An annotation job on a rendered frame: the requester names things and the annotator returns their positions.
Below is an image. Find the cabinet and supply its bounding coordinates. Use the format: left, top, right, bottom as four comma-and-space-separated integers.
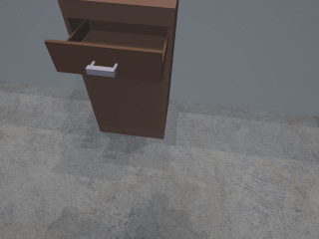
58, 0, 179, 139

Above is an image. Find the handle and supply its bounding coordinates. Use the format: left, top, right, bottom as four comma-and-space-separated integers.
86, 61, 119, 78

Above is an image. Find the drawer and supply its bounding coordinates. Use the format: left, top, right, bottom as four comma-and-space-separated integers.
44, 19, 169, 83

